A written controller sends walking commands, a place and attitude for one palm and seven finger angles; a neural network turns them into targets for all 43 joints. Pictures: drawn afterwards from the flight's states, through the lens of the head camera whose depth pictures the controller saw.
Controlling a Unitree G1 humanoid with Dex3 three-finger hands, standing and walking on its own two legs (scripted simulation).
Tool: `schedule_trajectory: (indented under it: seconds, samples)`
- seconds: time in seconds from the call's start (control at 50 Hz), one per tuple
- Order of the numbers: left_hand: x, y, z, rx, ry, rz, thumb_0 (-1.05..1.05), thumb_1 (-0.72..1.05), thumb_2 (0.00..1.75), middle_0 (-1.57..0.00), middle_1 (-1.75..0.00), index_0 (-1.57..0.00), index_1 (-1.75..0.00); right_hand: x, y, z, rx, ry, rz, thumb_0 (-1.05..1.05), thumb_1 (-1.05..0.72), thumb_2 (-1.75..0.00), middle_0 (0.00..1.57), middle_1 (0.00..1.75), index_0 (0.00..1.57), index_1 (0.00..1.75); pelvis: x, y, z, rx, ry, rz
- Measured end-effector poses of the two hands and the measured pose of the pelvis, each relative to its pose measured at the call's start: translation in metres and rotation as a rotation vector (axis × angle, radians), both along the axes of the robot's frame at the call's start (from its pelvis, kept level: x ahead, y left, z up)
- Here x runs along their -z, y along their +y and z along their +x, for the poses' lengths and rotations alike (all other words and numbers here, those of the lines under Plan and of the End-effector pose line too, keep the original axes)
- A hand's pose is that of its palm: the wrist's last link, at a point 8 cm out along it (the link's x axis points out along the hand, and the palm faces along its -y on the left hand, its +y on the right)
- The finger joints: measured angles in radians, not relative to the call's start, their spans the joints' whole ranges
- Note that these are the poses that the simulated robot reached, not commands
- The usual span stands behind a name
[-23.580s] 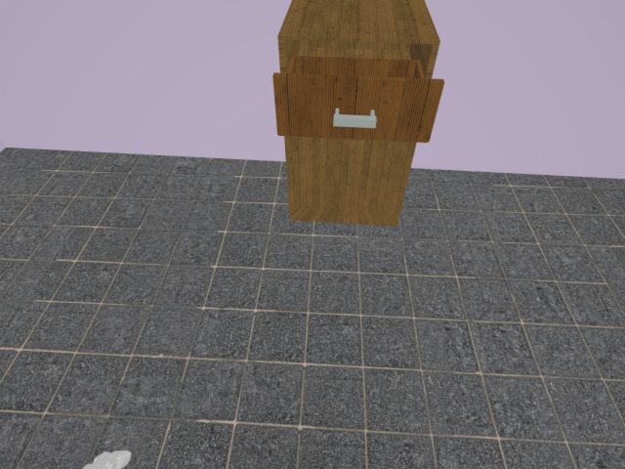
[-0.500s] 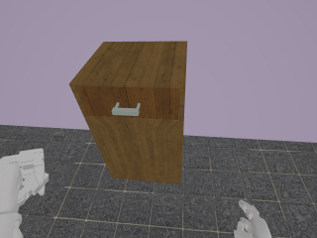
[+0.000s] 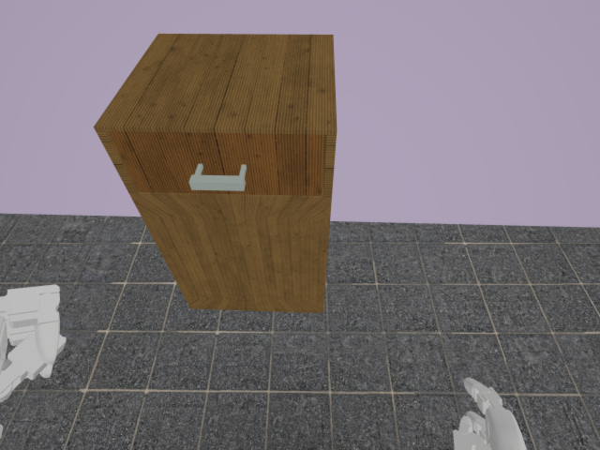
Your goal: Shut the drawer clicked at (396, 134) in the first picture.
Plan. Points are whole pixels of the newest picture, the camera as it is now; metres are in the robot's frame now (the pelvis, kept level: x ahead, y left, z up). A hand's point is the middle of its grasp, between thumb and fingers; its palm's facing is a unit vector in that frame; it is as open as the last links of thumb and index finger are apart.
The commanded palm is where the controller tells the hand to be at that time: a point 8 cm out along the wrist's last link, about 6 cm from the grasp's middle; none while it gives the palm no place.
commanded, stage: step back with the hand held close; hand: left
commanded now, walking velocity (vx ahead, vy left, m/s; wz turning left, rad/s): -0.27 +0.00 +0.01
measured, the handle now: (219, 175) +0.65 +0.22 -0.06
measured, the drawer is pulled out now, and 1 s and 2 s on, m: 0.00 0.00 0.00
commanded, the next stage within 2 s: stop stepping back and stand still in 1.02 s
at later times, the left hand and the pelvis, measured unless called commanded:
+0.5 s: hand (15, 415) +0.13 +0.24 +0.16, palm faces +0.36 -0.81 -0.46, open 3.3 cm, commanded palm +0.06 +0.29 +0.18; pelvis -0.07 +0.00 -0.01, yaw +0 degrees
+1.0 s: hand out of the picture +0.04 +0.25 +0.17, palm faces +0.41 -0.79 -0.45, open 3.2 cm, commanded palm -0.03 +0.29 +0.18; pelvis -0.14 +0.00 -0.02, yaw +4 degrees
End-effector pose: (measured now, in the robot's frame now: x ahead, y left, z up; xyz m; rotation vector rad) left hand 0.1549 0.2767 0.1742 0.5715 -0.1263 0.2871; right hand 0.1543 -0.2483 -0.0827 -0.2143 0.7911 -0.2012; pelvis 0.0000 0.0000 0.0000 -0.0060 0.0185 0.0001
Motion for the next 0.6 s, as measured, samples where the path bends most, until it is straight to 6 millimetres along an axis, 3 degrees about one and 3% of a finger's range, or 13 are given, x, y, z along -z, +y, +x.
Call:
schedule_trajectory:
  seconds: [0.1, 0.24, 0.42, 0.6]
  samples:
    - [-0.008, 0.01, -0.018, -0.014, -0.061, 0.022, 0.01, 0.89, 0.9, -1.4, -1.6, -1.41, -1.6, -0.006, 0.014, -0.001, -0.022, -0.05, 0.01, 0.02, -0.9, -0.9, 0.2, 0.3, 0.2, 0.3, 0.003, 0.005, -0.015, 0.002, -0.009, 0.006]
    - [0.0, 0.008, -0.043, -0.035, -0.085, 0.015, 0.01, 0.89, 0.9, -1.41, -1.6, -1.41, -1.6, -0.007, 0.027, -0.011, -0.065, -0.115, 0.032, 0.02, -0.9, -0.9, 0.2, 0.3, 0.21, 0.3, 0.009, 0.004, -0.037, 0.003, -0.023, 0.008]
    - [0.001, 0.0, -0.062, 0.007, -0.161, -0.018, 0.01, 0.89, 0.9, -1.41, -1.6, -1.41, -1.6, -0.002, 0.013, -0.052, -0.062, -0.051, -0.026, 0.01, -0.9, -0.9, 0.21, 0.3, 0.21, 0.3, 0.013, 0.002, -0.06, -0.007, -0.014, -0.017]
    - [-0.007, 0.01, -0.072, 0.022, -0.17, 0.082, 0.01, 0.89, 0.9, -1.41, -1.6, -1.41, -1.6, 0.001, 0.003, -0.089, -0.007, -0.004, -0.057, 0.02, -0.9, -0.9, 0.2, 0.3, 0.21, 0.3, 0.013, 0.003, -0.072, -0.037, 0.011, -0.036]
